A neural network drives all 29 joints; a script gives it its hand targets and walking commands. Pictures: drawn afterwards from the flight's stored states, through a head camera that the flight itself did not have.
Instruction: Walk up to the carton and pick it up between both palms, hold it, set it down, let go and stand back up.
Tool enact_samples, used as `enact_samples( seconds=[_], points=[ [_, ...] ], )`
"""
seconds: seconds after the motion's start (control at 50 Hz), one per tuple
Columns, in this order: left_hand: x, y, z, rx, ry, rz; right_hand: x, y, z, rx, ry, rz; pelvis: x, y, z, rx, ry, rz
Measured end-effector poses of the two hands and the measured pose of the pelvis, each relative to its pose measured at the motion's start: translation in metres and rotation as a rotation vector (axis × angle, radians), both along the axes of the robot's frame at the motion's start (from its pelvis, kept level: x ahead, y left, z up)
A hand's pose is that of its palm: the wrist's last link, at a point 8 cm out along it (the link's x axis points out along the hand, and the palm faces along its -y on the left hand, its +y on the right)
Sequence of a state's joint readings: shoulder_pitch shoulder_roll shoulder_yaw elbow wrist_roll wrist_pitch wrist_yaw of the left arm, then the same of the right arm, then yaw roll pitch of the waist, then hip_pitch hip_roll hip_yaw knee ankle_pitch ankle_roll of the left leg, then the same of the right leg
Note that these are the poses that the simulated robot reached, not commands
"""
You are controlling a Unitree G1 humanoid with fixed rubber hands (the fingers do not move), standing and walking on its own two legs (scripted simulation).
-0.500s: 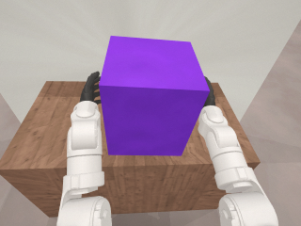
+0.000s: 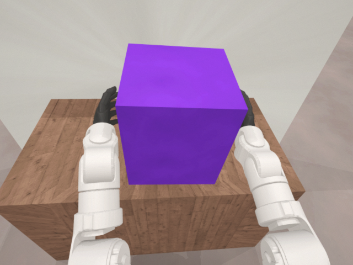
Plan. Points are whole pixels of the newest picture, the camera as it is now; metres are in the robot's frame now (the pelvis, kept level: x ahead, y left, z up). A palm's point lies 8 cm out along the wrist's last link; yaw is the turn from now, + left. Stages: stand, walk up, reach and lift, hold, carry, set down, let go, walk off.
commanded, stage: hold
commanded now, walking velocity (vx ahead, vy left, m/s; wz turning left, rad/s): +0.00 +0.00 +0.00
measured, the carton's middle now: (174, 118) +0.38 +0.00 +0.15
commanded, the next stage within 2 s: set down in 1.20 s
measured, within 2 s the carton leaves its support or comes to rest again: neither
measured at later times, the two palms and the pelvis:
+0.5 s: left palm (104, 123) +0.35 +0.15 +0.17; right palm (243, 124) +0.35 -0.15 +0.16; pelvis -0.01 -0.01 +0.00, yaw +0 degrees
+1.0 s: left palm (102, 125) +0.34 +0.16 +0.17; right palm (241, 126) +0.35 -0.14 +0.16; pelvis -0.01 +0.00 +0.00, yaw +0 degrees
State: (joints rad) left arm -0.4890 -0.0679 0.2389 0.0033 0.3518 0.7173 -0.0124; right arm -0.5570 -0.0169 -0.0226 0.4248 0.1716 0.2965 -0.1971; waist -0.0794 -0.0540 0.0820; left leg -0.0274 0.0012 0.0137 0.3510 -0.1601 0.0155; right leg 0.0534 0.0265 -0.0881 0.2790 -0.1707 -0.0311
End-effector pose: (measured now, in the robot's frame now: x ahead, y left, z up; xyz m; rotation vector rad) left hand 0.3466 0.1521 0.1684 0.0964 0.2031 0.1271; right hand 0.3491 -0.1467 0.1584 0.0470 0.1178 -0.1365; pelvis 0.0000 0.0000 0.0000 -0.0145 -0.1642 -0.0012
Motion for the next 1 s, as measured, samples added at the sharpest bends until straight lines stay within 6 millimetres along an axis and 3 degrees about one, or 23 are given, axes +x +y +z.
enact_samples(
  seconds=[0.28,0.44,0.64,1.0],
  points=[
    [-0.0034,0.0015,-0.0034,-0.002,0.024,0.011,-0.0011,0.0017,-0.0061,0.002,0.021,0.008,-0.0048,-0.0037,0.0002,0.004,-0.005,0.005],
    [-0.0012,0.0001,0.0031,0.001,-0.008,0.001,-0.0008,0.0002,0.0032,-0.004,-0.012,-0.001,-0.0062,-0.0053,0.0000,0.003,0.002,0.007],
    [-0.0021,0.0022,-0.0032,-0.019,0.012,0.003,-0.0018,0.0022,0.0002,-0.019,0.007,-0.001,-0.0066,-0.0053,0.0000,0.005,-0.003,0.006],
    [-0.0016,0.0042,-0.0013,0.008,0.012,-0.006,-0.0028,0.0043,-0.0031,0.010,0.002,-0.007,-0.0071,0.0024,-0.0001,0.000,-0.001,0.007]
  ],
)
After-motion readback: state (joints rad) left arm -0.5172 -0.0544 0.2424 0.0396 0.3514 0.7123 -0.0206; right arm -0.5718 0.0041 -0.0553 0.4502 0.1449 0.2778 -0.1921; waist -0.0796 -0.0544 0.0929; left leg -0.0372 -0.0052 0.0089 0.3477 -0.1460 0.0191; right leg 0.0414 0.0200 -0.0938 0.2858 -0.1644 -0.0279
